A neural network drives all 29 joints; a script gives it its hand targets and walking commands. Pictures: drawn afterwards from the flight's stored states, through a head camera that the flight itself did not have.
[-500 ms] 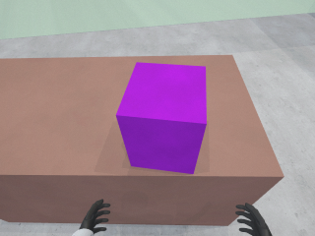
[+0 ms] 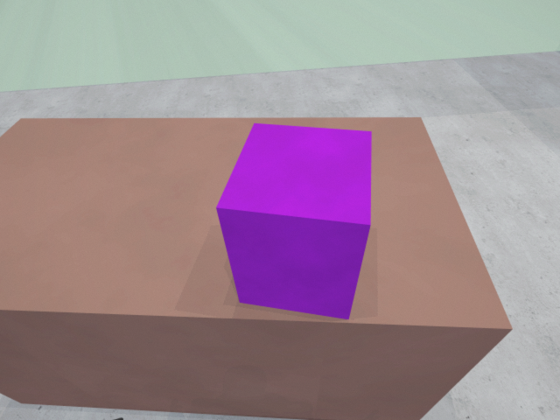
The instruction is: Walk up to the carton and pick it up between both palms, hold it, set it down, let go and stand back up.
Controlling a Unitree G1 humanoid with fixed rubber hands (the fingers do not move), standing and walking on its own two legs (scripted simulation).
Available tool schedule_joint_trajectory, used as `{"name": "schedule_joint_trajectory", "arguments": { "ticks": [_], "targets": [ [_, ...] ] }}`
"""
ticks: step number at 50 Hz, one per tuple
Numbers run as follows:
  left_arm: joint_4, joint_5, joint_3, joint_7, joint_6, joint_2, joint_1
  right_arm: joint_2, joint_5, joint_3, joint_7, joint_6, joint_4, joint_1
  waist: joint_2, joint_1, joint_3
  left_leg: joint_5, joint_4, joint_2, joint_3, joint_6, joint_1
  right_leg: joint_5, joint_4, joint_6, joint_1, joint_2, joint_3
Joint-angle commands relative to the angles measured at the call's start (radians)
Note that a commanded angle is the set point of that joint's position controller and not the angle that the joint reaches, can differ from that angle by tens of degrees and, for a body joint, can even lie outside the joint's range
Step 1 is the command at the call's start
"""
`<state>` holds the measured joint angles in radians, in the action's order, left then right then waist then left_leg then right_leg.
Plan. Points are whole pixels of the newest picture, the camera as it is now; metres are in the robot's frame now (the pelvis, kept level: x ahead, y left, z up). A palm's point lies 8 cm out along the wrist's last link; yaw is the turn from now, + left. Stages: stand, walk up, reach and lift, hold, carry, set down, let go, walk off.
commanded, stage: stand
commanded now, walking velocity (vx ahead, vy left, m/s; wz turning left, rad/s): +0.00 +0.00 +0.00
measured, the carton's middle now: (301, 222) +0.43 +0.01 +0.04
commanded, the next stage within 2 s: none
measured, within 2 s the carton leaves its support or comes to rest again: neither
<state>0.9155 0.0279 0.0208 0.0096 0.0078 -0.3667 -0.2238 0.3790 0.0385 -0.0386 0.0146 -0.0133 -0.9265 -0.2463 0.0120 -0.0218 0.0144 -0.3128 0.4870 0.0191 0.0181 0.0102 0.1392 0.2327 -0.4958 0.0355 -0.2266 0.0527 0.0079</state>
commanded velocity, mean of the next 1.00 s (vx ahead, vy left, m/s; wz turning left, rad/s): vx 0.00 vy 0.00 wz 0.00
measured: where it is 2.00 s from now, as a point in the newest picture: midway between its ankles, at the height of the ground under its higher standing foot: outside the picture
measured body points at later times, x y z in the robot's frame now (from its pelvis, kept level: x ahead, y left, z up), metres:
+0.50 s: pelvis -0.01 -0.01 +0.01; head -0.02 -0.03 +0.46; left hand +0.05 +0.29 -0.11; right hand +0.06 -0.31 -0.13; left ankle -0.03 +0.13 -0.74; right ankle +0.02 -0.14 -0.74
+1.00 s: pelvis -0.01 -0.01 +0.01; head -0.02 -0.02 +0.46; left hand +0.06 +0.29 -0.12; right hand +0.06 -0.31 -0.13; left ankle -0.03 +0.13 -0.74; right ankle +0.02 -0.14 -0.74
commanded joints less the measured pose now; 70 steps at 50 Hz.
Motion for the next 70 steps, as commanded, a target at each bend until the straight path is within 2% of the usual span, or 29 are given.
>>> {"name": "schedule_joint_trajectory", "arguments": {
  "ticks": [1, 2, 3, 6, 8, 11, 13, 14, 16, 19, 22, 27, 30, 33, 36, 41, 42, 43, 50, 55, 56, 57, 58, 64, 65, 66, 67, 69, 70],
  "targets": [
    [-0.054, -0.007, 0.035, -0.007, 0.041, -0.177, 0.079, 0.180, -0.011, -0.030, -0.003, -0.030, 0.080, 0.075, 0.029, 0.000, 0.022, 0.139, -0.144, 0.092, -0.077, -0.054, 0.074, -0.135, 0.090, -0.072, 0.069, 0.058, -0.052],
    [-0.013, -0.008, 0.026, -0.010, 0.042, -0.200, 0.097, 0.176, -0.017, -0.030, -0.003, -0.025, 0.055, 0.053, -0.042, 0.018, 0.007, 0.136, -0.146, 0.086, -0.099, -0.052, 0.051, -0.130, 0.090, -0.074, 0.034, 0.060, -0.045],
    [-0.001, -0.003, 0.021, -0.008, 0.040, -0.184, 0.096, 0.179, -0.004, -0.021, -0.007, -0.028, 0.045, 0.078, 0.006, 0.012, -0.021, 0.124, -0.148, 0.085, -0.078, -0.052, 0.069, -0.135, 0.117, -0.082, 0.036, 0.069, -0.067],
    [0.012, -0.008, 0.016, -0.013, 0.043, -0.189, 0.110, 0.202, -0.006, -0.017, -0.006, -0.021, 0.023, 0.069, 0.006, 0.011, 0.022, 0.115, -0.155, 0.085, -0.080, -0.049, 0.065, -0.146, 0.137, -0.078, 0.091, 0.076, -0.079],
    [0.042, -0.011, 0.021, -0.017, 0.042, -0.201, 0.103, 0.193, -0.003, -0.011, -0.011, -0.024, 0.022, 0.069, -0.057, 0.004, -0.039, 0.162, -0.187, 0.088, -0.102, -0.051, 0.087, -0.139, 0.139, -0.078, 0.082, 0.078, -0.082],
    [0.067, -0.027, 0.022, -0.011, 0.036, -0.210, 0.097, 0.188, -0.015, -0.002, -0.010, -0.023, -0.002, 0.059, 0.014, 0.007, -0.015, 0.122, -0.186, 0.096, -0.097, -0.054, 0.064, -0.109, 0.166, -0.072, 0.084, 0.085, -0.093],
    [0.079, -0.009, 0.022, -0.013, 0.041, -0.188, 0.097, 0.169, -0.014, 0.001, -0.013, -0.021, -0.022, 0.028, -0.076, 0.015, -0.021, 0.109, -0.189, 0.092, -0.109, -0.051, 0.058, -0.092, 0.167, -0.074, 0.091, 0.069, -0.076],
    [0.077, -0.015, 0.018, -0.016, 0.041, -0.192, 0.101, 0.191, -0.007, -0.005, -0.012, -0.022, -0.020, 0.050, -0.013, 0.008, -0.048, 0.122, -0.197, 0.088, -0.094, -0.042, 0.070, -0.080, 0.162, -0.073, 0.073, 0.071, -0.074],
    [0.089, -0.016, 0.012, -0.011, 0.043, -0.185, 0.101, 0.190, -0.007, -0.007, -0.008, -0.023, -0.029, 0.067, -0.033, 0.005, -0.020, 0.090, -0.185, 0.094, -0.096, -0.038, 0.050, -0.057, 0.191, -0.069, 0.058, 0.074, -0.082],
    [0.105, -0.020, 0.011, -0.017, 0.045, -0.178, 0.098, 0.188, -0.003, -0.009, -0.010, -0.023, -0.042, 0.084, 0.023, 0.004, -0.011, 0.092, -0.202, 0.093, -0.099, -0.043, 0.051, -0.086, 0.178, -0.073, 0.083, 0.077, -0.090],
    [0.121, -0.020, 0.022, -0.014, 0.050, -0.187, 0.088, 0.181, -0.002, -0.011, -0.008, -0.018, -0.051, 0.049, -0.077, -0.004, -0.053, 0.169, -0.213, 0.095, -0.105, -0.043, 0.054, -0.125, 0.180, -0.063, 0.095, 0.070, -0.063],
    [0.119, -0.014, 0.029, -0.018, 0.035, -0.230, 0.117, 0.182, -0.014, -0.010, -0.007, -0.019, -0.062, 0.062, 0.017, 0.017, 0.005, 0.108, -0.201, 0.081, -0.078, -0.025, 0.031, -0.123, 0.172, -0.070, 0.107, 0.082, -0.086],
    [0.122, -0.022, 0.016, -0.020, 0.043, -0.186, 0.103, 0.179, -0.008, -0.005, -0.012, -0.014, -0.068, 0.069, -0.071, 0.002, -0.037, 0.132, -0.204, 0.095, -0.090, -0.032, 0.038, -0.069, 0.203, -0.061, 0.062, 0.071, -0.065],
    [0.131, -0.025, 0.012, -0.013, 0.039, -0.194, 0.111, 0.173, -0.018, 0.005, -0.016, -0.024, -0.068, 0.098, 0.007, -0.001, -0.038, 0.112, -0.194, 0.098, -0.093, -0.031, 0.054, -0.098, 0.201, -0.065, 0.084, 0.074, -0.082],
    [0.137, -0.018, 0.019, -0.013, 0.037, -0.202, 0.098, 0.192, -0.019, -0.007, -0.010, -0.020, -0.080, 0.067, 0.022, 0.015, -0.056, 0.110, -0.206, 0.104, -0.092, -0.035, 0.061, -0.123, 0.193, -0.065, 0.082, 0.086, -0.079],
    [0.145, -0.022, 0.023, -0.018, 0.032, -0.215, 0.136, 0.185, -0.017, 0.001, -0.016, -0.017, -0.078, 0.096, 0.004, 0.009, -0.012, 0.168, -0.183, 0.110, -0.090, -0.038, 0.034, -0.133, 0.195, -0.068, 0.111, 0.074, -0.079],
    [0.147, -0.016, 0.022, -0.024, 0.033, -0.205, 0.153, 0.181, -0.007, 0.002, -0.016, -0.012, -0.082, 0.106, -0.051, 0.013, 0.005, 0.179, -0.206, 0.110, -0.077, -0.033, 0.032, -0.144, 0.173, -0.065, 0.133, 0.072, -0.059],
    [0.150, -0.022, 0.022, -0.020, 0.028, -0.203, 0.131, 0.183, -0.010, 0.004, -0.019, -0.019, -0.078, 0.104, 0.032, 0.005, -0.018, 0.137, -0.196, 0.099, -0.079, -0.037, 0.051, -0.110, 0.194, -0.073, 0.120, 0.082, -0.088],
    [0.139, -0.019, 0.012, -0.015, 0.025, -0.192, 0.151, 0.183, -0.026, 0.002, -0.024, -0.017, -0.100, 0.095, 0.002, 0.011, -0.021, 0.159, -0.198, 0.102, -0.082, -0.030, 0.043, -0.171, 0.180, -0.079, 0.111, 0.087, -0.072],
    [0.151, -0.022, 0.021, -0.016, 0.033, -0.194, 0.135, 0.155, -0.024, 0.016, -0.020, -0.019, -0.108, 0.058, -0.012, -0.009, -0.068, 0.092, -0.211, 0.113, -0.094, -0.043, 0.076, -0.061, 0.189, -0.069, 0.077, 0.084, -0.085],
    [0.151, -0.014, 0.016, -0.017, 0.037, -0.187, 0.136, 0.166, -0.015, 0.013, -0.022, -0.021, -0.098, 0.101, -0.037, 0.015, -0.069, 0.098, -0.237, 0.117, -0.098, -0.036, 0.031, -0.082, 0.198, -0.073, 0.039, 0.086, -0.077],
    [0.156, -0.024, 0.021, -0.012, 0.032, -0.203, 0.126, 0.180, -0.017, 0.007, -0.018, -0.025, -0.092, 0.115, 0.047, 0.000, -0.013, 0.103, -0.216, 0.112, -0.081, -0.040, 0.035, -0.066, 0.197, -0.068, 0.072, 0.084, -0.084],
    [0.149, -0.016, 0.021, -0.013, 0.036, -0.205, 0.126, 0.194, -0.023, 0.005, -0.015, -0.019, -0.093, 0.112, -0.019, 0.006, -0.011, 0.124, -0.215, 0.107, -0.084, -0.029, 0.018, -0.085, 0.194, -0.061, 0.079, 0.067, -0.065],
    [0.144, -0.028, 0.020, -0.016, 0.035, -0.174, 0.142, 0.183, -0.021, 0.003, -0.021, -0.024, -0.089, 0.129, 0.013, 0.008, -0.009, 0.196, -0.198, 0.118, -0.092, -0.033, 0.013, -0.222, 0.179, -0.064, 0.105, 0.089, -0.073],
    [0.150, -0.031, 0.020, -0.013, 0.036, -0.194, 0.142, 0.169, -0.021, 0.002, -0.018, -0.023, -0.087, 0.105, -0.060, 0.011, 0.008, 0.215, -0.208, 0.112, -0.078, -0.024, -0.003, -0.192, 0.180, -0.050, 0.090, 0.082, -0.057],
    [0.161, -0.024, 0.017, -0.011, 0.037, -0.198, 0.134, 0.163, -0.021, 0.003, -0.018, -0.022, -0.095, 0.120, -0.003, 0.012, -0.006, 0.190, -0.192, 0.110, -0.075, -0.023, -0.011, -0.141, 0.207, -0.050, 0.082, 0.081, -0.073],
    [0.154, -0.032, 0.026, -0.015, 0.034, -0.212, 0.141, 0.184, -0.017, 0.000, -0.020, -0.020, -0.102, 0.113, -0.032, 0.021, 0.035, 0.193, -0.205, 0.119, -0.091, -0.028, -0.023, -0.191, 0.187, -0.064, 0.107, 0.081, -0.070],
    [0.150, -0.025, 0.031, -0.013, 0.035, -0.220, 0.137, 0.173, -0.021, 0.003, -0.018, -0.021, -0.096, 0.119, 0.030, 0.007, -0.006, 0.220, -0.193, 0.105, -0.072, -0.028, 0.035, -0.178, 0.186, -0.061, 0.131, 0.082, -0.079],
    [0.167, -0.024, 0.022, -0.017, 0.033, -0.195, 0.137, 0.176, -0.025, -0.004, -0.022, -0.018, -0.095, 0.134, -0.017, 0.015, 0.033, 0.201, -0.190, 0.114, -0.080, -0.019, -0.016, -0.207, 0.188, -0.062, 0.120, 0.088, -0.079]
  ]
}}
